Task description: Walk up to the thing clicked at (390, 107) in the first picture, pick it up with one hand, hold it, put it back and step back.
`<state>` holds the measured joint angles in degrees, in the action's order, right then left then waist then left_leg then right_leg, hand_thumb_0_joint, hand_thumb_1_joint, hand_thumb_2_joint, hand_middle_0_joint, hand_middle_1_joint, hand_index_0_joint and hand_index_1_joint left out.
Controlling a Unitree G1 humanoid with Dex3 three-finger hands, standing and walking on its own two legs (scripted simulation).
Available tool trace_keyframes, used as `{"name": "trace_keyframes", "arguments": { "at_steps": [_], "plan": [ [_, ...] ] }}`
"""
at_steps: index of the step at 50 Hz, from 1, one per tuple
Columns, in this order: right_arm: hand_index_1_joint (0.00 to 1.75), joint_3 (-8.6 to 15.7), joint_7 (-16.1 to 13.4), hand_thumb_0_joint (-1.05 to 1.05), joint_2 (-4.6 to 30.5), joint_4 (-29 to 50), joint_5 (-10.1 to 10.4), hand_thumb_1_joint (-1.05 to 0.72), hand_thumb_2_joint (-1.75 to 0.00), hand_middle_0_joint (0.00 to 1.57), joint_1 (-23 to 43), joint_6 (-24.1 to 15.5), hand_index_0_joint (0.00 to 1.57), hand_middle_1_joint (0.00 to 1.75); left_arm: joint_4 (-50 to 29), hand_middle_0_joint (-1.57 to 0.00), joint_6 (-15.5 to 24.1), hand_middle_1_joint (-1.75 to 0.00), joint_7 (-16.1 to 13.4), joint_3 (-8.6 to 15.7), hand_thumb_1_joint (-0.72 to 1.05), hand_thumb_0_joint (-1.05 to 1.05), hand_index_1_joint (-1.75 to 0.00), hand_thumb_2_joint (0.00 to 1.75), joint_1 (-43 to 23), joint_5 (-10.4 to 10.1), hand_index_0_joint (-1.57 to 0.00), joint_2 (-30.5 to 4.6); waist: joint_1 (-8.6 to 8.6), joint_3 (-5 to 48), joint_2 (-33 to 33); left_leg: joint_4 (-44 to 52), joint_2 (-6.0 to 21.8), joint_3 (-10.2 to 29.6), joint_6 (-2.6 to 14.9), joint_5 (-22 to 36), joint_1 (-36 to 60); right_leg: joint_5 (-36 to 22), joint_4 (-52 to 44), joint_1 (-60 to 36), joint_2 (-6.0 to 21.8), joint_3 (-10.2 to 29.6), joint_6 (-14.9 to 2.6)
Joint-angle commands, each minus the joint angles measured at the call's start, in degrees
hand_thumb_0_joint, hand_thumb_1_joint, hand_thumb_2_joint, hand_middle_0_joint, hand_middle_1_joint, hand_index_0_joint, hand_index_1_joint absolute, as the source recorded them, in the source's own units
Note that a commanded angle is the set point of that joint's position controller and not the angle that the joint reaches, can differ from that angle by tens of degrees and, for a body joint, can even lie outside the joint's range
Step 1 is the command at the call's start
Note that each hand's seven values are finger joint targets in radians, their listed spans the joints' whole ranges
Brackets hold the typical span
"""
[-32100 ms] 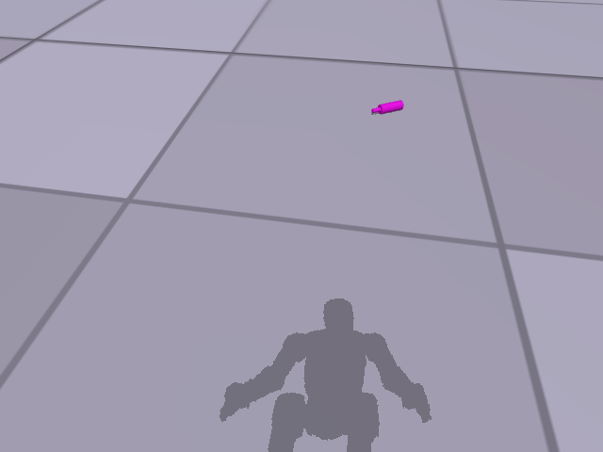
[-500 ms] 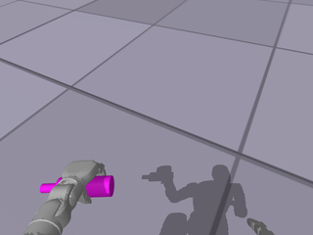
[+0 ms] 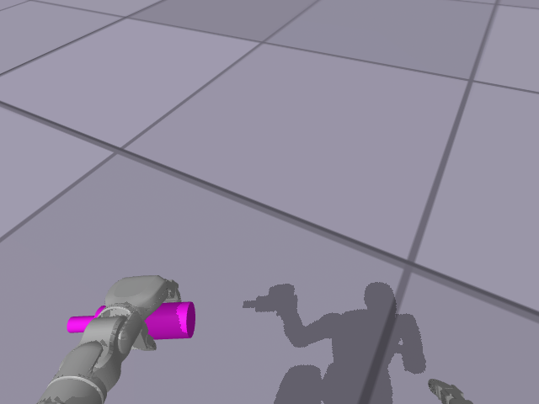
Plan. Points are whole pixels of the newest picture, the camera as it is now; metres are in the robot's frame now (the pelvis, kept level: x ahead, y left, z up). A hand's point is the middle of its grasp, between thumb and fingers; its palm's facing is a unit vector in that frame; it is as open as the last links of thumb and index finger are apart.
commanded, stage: hold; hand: left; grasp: from above
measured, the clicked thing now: (131, 322) +0.30 +0.26 -0.07
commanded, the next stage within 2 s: crouch in 0.02 s
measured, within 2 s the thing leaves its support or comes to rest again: neither
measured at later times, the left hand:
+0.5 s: hand (157, 338) +0.29 +0.23 -0.12, palm faces -0.49 +0.01 -0.87, open 8.8 cm
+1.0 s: hand (191, 347) +0.35 +0.23 -0.37, palm faces -0.46 +0.03 -0.89, open 8.8 cm
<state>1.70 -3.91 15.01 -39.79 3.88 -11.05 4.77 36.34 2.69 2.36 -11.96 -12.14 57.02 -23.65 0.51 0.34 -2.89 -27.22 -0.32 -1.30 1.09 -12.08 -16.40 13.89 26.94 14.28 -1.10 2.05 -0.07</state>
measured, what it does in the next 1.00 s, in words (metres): lowers itself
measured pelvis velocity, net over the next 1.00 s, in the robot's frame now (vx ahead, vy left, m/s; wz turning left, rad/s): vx -0.06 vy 0.01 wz -0.02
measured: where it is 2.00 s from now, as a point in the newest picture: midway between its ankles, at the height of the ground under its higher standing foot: outside the picture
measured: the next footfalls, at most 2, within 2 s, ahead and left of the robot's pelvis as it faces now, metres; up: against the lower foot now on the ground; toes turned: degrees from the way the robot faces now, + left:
none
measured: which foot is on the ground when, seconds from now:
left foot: down 0.00-1.00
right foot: down 0.00-1.00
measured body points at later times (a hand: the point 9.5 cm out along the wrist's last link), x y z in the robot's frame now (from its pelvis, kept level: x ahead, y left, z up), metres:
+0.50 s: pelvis -0.01 +0.00 -0.03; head +0.04 +0.00 +0.42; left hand +0.31 +0.22 -0.07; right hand +0.11 -0.27 -0.14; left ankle +0.02 +0.11 -0.74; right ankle +0.00 -0.12 -0.74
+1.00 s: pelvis -0.06 +0.01 -0.23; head +0.12 +0.03 +0.18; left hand +0.37 +0.22 -0.32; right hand -0.03 -0.27 -0.35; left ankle +0.02 +0.11 -0.74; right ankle +0.00 -0.12 -0.74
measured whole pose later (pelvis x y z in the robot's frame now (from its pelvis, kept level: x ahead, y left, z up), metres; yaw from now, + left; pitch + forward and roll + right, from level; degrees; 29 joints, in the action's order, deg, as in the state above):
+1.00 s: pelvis -0.06 +0.01 -0.23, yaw -1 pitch +34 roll -4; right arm 2.3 -0.7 13.9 -43.2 -3.2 -14.8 -0.8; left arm 71.5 6.2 -20.9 -2.3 -40.6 69.1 -26.7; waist 9.5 11.9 -3.0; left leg -96.5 0.3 0.8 2.2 -32.8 -97.6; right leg 35.8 95.3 93.5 -2.0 -1.4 0.7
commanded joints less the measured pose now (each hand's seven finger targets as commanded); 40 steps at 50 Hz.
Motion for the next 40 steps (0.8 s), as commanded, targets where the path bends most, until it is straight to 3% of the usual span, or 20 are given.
{"name": "trace_keyframes", "arguments": {
  "at_steps": [1, 3, 6, 7, 12, 17, 19, 22, 23, 25, 27, 29, 33, 36, 37, 39, 40],
  "plan": [
    [0.3, 2.2, -0.4, 0.0, 7.6, 8.0, -0.1, -0.89, -0.9, 0.2, 5.2, -2.3, 0.2, 0.3, -13.5, -1.09, 0.8, -0.58, -3.1, 7.1, 0.74, 0.0, -0.58, 0.73, -20.4, -0.1, -1.09, -13.4, -0.44, 14.3, 0.5, 2.8, -0.2, 1.1, 0.02, 9.4, 10.2, -8.6, -4.2, -0.7, -0.9, -0.7, -1.03],
    [0.3, 2.3, -0.3, 0.0, 7.6, 8.3, -0.1, -0.89, -0.9, 0.2, 5.2, -2.2, 0.2, 0.3, -13.8, -1.08, 0.8, -0.58, -3.4, 8.2, 0.73, 0.0, -0.57, 0.74, -19.8, 0.2, -1.09, -14.3, -0.89, 15.1, -0.8, 2.9, -0.4, 1.0, -0.1, 9.7, 10.5, -8.9, -4.1, -0.8, -0.7, -0.7, -1.22],
    [0.3, 2.3, -0.4, 0.0, 7.6, 7.8, -0.2, -0.92, -0.91, 0.2, 5.0, -2.2, 0.2, 0.3, -13.8, -1.07, 0.8, -0.64, -3.6, 7.7, 0.76, 0.0, -0.6, 0.65, -22.2, 0.5, -1.11, -14.1, -0.02, 14.9, -0.2, 2.6, -0.2, 1.1, -0.08, 10.2, 10.8, -9.3, -4.0, -0.3, -0.9, -0.7, -1.11],
    [0.3, 2.2, -0.4, 0.0, 7.5, 7.8, -0.2, -0.87, -0.89, 0.2, 4.9, -2.2, 0.2, 0.3, -14.2, -0.99, 0.9, -0.61, -3.8, 7.5, 0.68, 0.0, -0.59, 0.7, -22.2, 0.5, -1.03, -13.8, -0.18, 15.3, -0.1, 2.4, -0.5, 0.9, 0.09, 10.4, 10.7, -9.9, -4.0, -0.6, -0.7, -0.5, -0.98],
    [0.3, 2.3, -0.3, 0.0, 7.4, 6.9, -0.4, -0.88, -0.9, 0.2, 4.3, -1.9, 0.2, 0.3, -8.4, -1.01, 1.4, -0.56, -5.5, 7.0, 0.64, 0.0, -0.56, 0.73, -19.5, 1.1, -1.01, -11.9, 0.56, 12.4, 2.2, 1.9, -0.8, 0.7, 0.16, 8.5, 8.4, -8.4, -3.9, 1.4, -0.5, -0.5, -0.77],
    [0.3, 2.8, 0.6, 0.0, 7.7, 5.6, -1.4, -0.88, -0.9, 0.2, 2.5, -1.4, 0.2, 0.3, -1.4, -1.04, 3.7, -0.54, -10.3, 5.7, 0.65, 0.0, -0.56, 0.77, -22.2, 3.3, -1.03, -9.6, 1.98, 12.3, 2.2, -2.3, -0.4, 1.4, -0.58, 7.0, 5.0, -6.3, 0.5, 7.9, -0.6, -1.1, -1.2],
    [0.3, 3.1, 1.2, 0.0, 8.1, 4.7, -1.9, -0.88, -0.9, 0.2, 1.1, -1.3, 0.2, 0.3, 2.9, -1.05, 4.0, -0.56, -13.0, 6.5, 0.67, 0.0, -0.56, 0.75, -23.5, 5.2, -1.05, -10.5, 2.25, 13.3, 2.2, -6.2, -0.6, 1.3, -0.65, 5.8, 1.3, -5.5, 3.5, 11.8, -0.5, -1.3, -1.15],
    [0.3, 3.9, 2.1, 0.0, 8.6, 3.3, -2.7, -0.88, -0.89, 0.2, -1.6, -1.6, 0.2, 0.3, 6.3, -1.07, 4.6, -0.57, -16.9, 5.3, 0.7, 0.0, -0.57, 0.75, -29.9, 7.2, -1.07, -9.1, 4.23, 18.6, 2.1, -14.7, -0.5, 1.2, -0.58, 6.1, -4.2, -6.1, 10.8, 18.6, -0.6, -1.2, -0.94],
    [0.3, 4.3, 2.4, 0.0, 8.9, 2.9, -3.1, -0.89, -0.9, 0.2, -2.7, -1.9, 0.2, 0.3, 7.3, -1.07, 4.9, -0.57, -18.3, 5.9, 0.69, 0.0, -0.58, 0.76, -32.6, 8.2, -1.07, -9.8, 4.27, 20.1, 1.0, -18.2, -0.4, 1.3, -0.67, 5.8, -7.5, -5.2, 14.1, 22.5, -0.6, -1.4, -1.16],
    [0.3, 4.9, 3.0, 0.0, 9.0, 3.2, -3.5, -0.88, -0.89, 0.2, -4.3, -2.3, 0.2, 0.3, 11.5, -1.06, 5.1, -0.56, -20.9, 6.6, 0.69, 0.0, -0.56, 0.74, -31.0, 9.9, -1.06, -9.5, 3.87, 22.9, 0.1, -23.9, -0.4, 1.2, -0.56, 4.4, -12.7, -3.7, 19.5, 27.9, -0.7, -1.8, -1.48],
    [0.3, 5.4, 3.4, 0.0, 9.7, 2.9, -4.0, -0.89, -0.89, 0.2, -5.4, -2.8, 0.2, 0.3, 12.2, -1.06, 5.6, -0.59, -23.1, 6.3, 0.72, 0.0, -0.58, 0.71, -36.2, 11.0, -1.08, -9.6, 4.61, 26.4, -2.3, -28.2, 0.2, 2.0, -0.78, 3.0, -16.1, -1.7, 25.3, 34.7, -1.0, -2.4, -1.87],
    [0.3, 5.6, 3.3, 0.0, 10.1, 2.8, -4.3, -0.89, -0.9, 0.2, -6.8, -3.0, 0.2, 0.3, 13.6, -1.07, 4.9, -0.56, -25.1, 7.8, 0.71, 0.0, -0.56, 0.71, -39.4, 12.1, -1.08, -11.5, 4.6, 30.6, -5.0, -31.8, 0.3, 2.4, -0.85, 2.2, -18.4, -0.7, 29.6, 39.6, -1.3, -2.7, -2.14],
    [0.3, 5.7, 2.7, 0.0, 10.3, 2.3, -5.0, -0.89, -0.89, 0.2, -7.9, -3.9, 0.2, 0.3, 19.1, -1.09, 3.3, -0.56, -27.2, 7.8, 0.74, 0.0, -0.56, 0.73, -40.6, 11.8, -1.1, -10.4, 5.54, 32.9, -3.3, -37.8, 0.2, 3.4, -0.33, -4.3, -29.2, 3.4, 36.6, 46.7, -1.5, -3.5, -2.36],
    [0.3, 5.8, 2.2, 0.0, 10.5, 2.0, -5.5, -0.89, -0.89, 0.2, -8.5, -4.8, 0.2, 0.3, 18.6, -1.1, 2.6, -0.57, -27.3, 8.3, 0.75, 0.0, -0.57, 0.73, -44.4, 11.1, -1.11, -11.6, 6.22, 38.5, -4.3, -43.4, 0.2, 3.8, -0.11, -6.8, -35.0, 5.3, 42.3, 51.8, -1.3, -3.7, -2.45],
    [0.3, 5.9, 2.0, 0.0, 10.7, 2.0, -5.6, -0.89, -0.89, 0.2, -8.6, -5.1, 0.2, 0.3, 19.7, -1.1, 2.3, -0.57, -27.4, 9.4, 0.74, 0.0, -0.58, 0.76, -43.5, 11.1, -1.1, -13.0, 5.59, 38.9, -4.1, -44.7, 0.1, 3.8, -0.13, -8.2, -37.1, 6.6, 43.6, 53.0, -1.2, -3.8, -2.43],
    [0.3, 5.6, 1.9, 0.0, 10.7, 1.7, -6.0, -0.89, -0.89, 0.2, -8.7, -5.5, 0.2, 0.3, 21.1, -1.09, 1.8, -0.56, -27.1, 9.9, 0.73, 0.0, -0.56, 0.74, -44.2, 11.0, -1.09, -13.5, 6.1, 38.9, -4.4, -46.7, 0.2, 4.4, -0.32, -10.5, -40.8, 9.0, 46.6, 57.0, -1.1, -4.0, -2.65],
    [0.3, 5.7, 1.7, 0.0, 10.8, 1.7, -6.1, -0.89, -0.9, 0.2, -8.6, -5.6, 0.2, 0.3, 20.8, -1.08, 1.8, -0.56, -27.1, 11.1, 0.72, 0.0, -0.56, 0.73, -45.3, 11.4, -1.08, -15.9, 5.57, 40.5, -5.3, -47.9, 0.0, 4.2, -0.29, -11.8, -41.9, 10.2, 47.6, 58.4, -1.1, -4.0, -2.68]
  ]
}}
